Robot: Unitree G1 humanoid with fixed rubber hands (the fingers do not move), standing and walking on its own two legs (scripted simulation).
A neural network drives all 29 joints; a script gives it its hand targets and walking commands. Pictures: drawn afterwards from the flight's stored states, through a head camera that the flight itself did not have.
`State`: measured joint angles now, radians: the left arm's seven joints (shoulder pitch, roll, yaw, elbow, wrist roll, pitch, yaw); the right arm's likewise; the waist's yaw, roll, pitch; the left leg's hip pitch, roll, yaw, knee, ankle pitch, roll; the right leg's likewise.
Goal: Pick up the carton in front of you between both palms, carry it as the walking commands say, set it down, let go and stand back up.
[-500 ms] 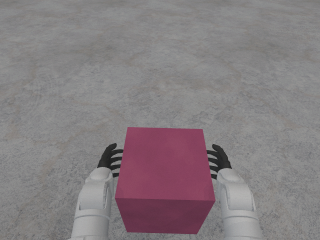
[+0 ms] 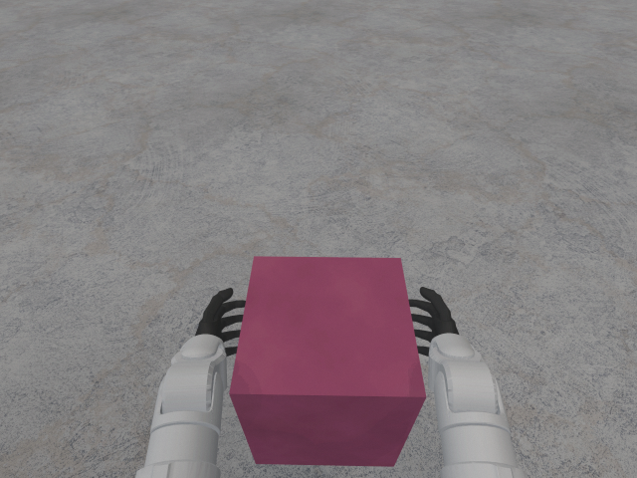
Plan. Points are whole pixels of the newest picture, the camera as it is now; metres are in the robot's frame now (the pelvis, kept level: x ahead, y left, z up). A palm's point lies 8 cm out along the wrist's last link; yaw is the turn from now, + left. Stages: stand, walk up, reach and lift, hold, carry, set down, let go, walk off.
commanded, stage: hold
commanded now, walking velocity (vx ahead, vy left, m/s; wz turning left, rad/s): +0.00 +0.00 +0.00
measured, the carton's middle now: (325, 364) +0.30 +0.01 -0.05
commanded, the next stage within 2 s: set down in 0.28 s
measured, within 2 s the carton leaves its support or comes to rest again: neither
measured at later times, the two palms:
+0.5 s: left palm (237, 333) +0.30 +0.12 +0.04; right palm (463, 330) +0.31 -0.18 +0.03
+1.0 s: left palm (271, 359) +0.37 +0.10 -0.16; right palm (438, 370) +0.36 -0.19 -0.17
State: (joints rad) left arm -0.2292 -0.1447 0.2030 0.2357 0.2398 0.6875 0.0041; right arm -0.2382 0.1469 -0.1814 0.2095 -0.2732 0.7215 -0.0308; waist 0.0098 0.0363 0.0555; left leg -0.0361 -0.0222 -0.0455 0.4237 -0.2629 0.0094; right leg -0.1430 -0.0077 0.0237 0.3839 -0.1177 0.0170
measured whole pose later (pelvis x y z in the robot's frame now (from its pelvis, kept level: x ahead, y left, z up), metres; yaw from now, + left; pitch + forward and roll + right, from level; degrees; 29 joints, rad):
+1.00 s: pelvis -0.03 +0.00 -0.08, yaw +3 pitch +30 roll +1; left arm -0.62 -0.17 0.34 0.52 0.19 0.16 0.10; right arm -0.62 0.07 -0.43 0.48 -0.24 0.19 0.03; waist -0.08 0.07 0.00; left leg -1.12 -0.11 -0.09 1.00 -0.40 -0.01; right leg -1.21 0.02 0.10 0.94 -0.26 0.04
